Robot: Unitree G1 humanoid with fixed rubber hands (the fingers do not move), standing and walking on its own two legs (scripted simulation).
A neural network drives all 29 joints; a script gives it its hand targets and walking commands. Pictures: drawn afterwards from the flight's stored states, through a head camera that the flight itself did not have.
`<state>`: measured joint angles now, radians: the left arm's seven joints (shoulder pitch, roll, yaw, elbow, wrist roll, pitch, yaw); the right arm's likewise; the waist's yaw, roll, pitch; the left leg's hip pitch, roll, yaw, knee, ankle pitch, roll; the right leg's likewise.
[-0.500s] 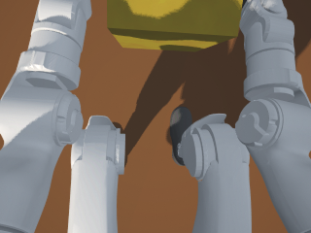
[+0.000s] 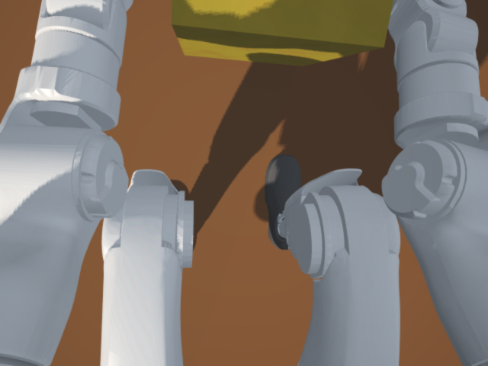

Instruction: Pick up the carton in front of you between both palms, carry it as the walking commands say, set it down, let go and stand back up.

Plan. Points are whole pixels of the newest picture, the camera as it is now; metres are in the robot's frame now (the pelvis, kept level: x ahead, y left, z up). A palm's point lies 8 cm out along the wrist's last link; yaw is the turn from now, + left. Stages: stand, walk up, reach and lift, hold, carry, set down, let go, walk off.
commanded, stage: set down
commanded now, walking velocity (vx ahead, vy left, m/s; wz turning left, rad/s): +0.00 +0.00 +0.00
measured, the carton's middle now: out of the picture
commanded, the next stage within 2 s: let go in 1.28 s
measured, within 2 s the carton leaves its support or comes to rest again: neither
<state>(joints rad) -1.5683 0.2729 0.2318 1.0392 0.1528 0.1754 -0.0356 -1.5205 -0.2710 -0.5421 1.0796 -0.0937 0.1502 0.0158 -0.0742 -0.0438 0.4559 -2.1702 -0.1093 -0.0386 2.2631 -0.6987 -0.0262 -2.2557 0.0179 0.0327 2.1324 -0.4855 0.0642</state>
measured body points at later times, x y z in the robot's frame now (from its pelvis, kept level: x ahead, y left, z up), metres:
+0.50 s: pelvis +0.00 +0.00 +0.03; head +0.37 +0.00 +0.29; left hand +0.61 +0.14 -0.10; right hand +0.56 -0.23 -0.10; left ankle +0.08 +0.11 -0.34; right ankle +0.14 -0.13 -0.34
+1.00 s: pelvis +0.02 -0.01 +0.16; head +0.36 -0.01 +0.45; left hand +0.62 +0.16 +0.05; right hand +0.56 -0.24 +0.05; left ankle +0.08 +0.11 -0.34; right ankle +0.14 -0.13 -0.34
